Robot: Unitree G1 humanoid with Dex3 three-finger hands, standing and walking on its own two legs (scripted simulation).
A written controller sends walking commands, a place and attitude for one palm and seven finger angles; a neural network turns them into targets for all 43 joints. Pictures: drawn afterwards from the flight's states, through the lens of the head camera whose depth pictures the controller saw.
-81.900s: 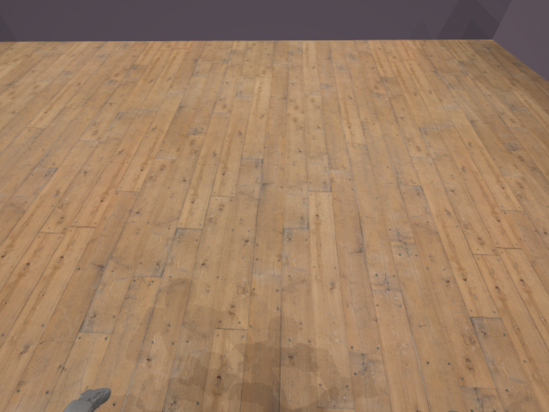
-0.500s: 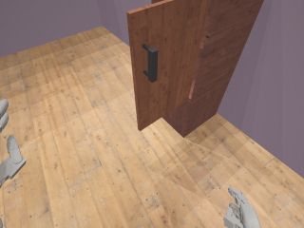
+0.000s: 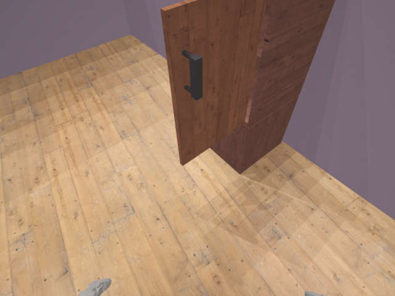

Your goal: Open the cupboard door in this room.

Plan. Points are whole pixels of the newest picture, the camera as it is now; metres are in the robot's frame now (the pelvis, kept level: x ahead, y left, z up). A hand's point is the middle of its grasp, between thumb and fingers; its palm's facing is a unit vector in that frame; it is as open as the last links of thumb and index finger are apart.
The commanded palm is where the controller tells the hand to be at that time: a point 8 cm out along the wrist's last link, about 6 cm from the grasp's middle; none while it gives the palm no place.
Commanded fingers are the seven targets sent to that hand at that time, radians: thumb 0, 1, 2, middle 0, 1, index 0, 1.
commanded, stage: let the arm hang, fingers relaxed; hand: left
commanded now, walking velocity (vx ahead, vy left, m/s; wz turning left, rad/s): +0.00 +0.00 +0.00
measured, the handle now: (191, 75) +0.65 +0.03 +0.10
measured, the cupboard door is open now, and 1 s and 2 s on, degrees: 91 91 91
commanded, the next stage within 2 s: look to check the result in 0.84 s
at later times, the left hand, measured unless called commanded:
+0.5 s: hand out of the picture +0.02 +0.23 -0.15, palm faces +0.02 -0.95 -0.31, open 7.3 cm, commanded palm none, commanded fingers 0.00 0.90 0.90 -0.20 -0.30 -0.20 -0.30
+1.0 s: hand out of the picture +0.10 +0.23 -0.14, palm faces -0.01 -0.95 -0.30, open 7.4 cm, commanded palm none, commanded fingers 0.00 0.90 0.90 -0.20 -0.30 -0.20 -0.30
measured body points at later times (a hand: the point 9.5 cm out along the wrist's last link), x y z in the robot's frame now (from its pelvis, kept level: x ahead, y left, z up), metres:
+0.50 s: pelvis +0.00 +0.00 +0.01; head +0.01 -0.02 +0.46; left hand +0.02 +0.28 -0.13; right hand +0.00 -0.24 -0.15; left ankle +0.02 +0.11 -0.73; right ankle +0.03 -0.09 -0.73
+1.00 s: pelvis +0.02 +0.00 +0.02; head +0.04 -0.01 +0.47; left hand +0.10 +0.28 -0.12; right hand +0.09 -0.28 -0.13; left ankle +0.02 +0.11 -0.73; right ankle +0.03 -0.09 -0.73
